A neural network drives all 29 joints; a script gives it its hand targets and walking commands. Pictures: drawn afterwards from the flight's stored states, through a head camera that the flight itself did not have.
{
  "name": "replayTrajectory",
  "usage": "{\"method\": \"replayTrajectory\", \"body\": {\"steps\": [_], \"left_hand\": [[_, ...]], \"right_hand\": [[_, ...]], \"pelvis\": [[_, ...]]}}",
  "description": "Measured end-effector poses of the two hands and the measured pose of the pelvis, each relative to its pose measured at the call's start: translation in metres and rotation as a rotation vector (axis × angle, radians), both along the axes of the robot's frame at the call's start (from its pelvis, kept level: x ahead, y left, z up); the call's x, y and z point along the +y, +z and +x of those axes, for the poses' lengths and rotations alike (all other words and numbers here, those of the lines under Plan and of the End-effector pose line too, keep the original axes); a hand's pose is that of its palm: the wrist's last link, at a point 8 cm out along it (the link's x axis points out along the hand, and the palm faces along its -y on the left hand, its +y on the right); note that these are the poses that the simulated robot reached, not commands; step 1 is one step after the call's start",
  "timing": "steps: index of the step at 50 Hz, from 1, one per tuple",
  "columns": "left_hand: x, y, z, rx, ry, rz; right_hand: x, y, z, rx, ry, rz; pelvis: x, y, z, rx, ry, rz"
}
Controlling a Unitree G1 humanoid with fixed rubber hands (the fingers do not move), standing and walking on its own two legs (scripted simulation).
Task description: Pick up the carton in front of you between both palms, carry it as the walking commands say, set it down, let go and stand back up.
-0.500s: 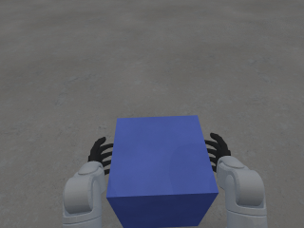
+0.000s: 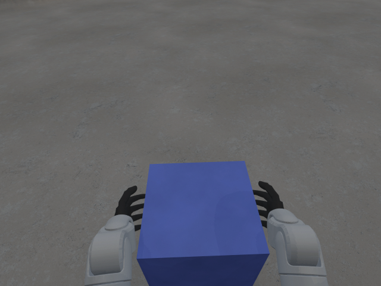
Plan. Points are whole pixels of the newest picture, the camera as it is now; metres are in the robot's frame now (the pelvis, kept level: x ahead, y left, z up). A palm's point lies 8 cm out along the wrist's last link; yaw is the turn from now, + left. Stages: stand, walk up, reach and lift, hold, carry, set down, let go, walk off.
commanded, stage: carry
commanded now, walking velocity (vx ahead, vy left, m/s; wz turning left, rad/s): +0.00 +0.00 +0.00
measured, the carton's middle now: (199, 232) +0.28 +0.00 -0.01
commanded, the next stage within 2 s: hold in 0.68 s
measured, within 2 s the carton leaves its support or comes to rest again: neither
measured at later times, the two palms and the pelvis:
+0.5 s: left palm (123, 232) +0.25 +0.16 +0.04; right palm (270, 226) +0.25 -0.14 +0.04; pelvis -0.04 +0.01 +0.00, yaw +0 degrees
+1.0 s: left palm (108, 252) +0.21 +0.17 +0.05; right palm (262, 233) +0.24 -0.12 +0.04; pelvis -0.06 +0.00 +0.01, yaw +5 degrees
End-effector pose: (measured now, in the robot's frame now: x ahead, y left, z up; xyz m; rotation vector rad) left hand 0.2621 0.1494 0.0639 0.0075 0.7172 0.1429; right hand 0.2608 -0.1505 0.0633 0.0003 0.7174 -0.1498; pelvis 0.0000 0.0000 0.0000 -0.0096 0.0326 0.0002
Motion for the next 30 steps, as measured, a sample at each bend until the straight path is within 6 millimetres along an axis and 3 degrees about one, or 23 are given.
{"method": "replayTrajectory", "body": {"steps": [9, 17, 30], "left_hand": [[0.003, -0.013, -0.01, -0.009, -0.018, 0.026], [0.005, -0.025, -0.008, -0.027, -0.026, 0.038], [0.007, -0.02, -0.012, -0.067, -0.023, 0.034]], "right_hand": [[0.003, -0.013, -0.009, -0.009, 0.027, -0.027], [0.005, -0.025, -0.007, -0.027, 0.039, -0.041], [0.008, -0.021, -0.011, -0.067, 0.03, -0.033]], "pelvis": [[0.002, 0.002, -0.017, -0.011, -0.001, 0.006], [0.004, 0.003, -0.032, -0.014, -0.001, 0.011], [0.007, 0.002, -0.039, -0.006, 0.001, 0.01]]}}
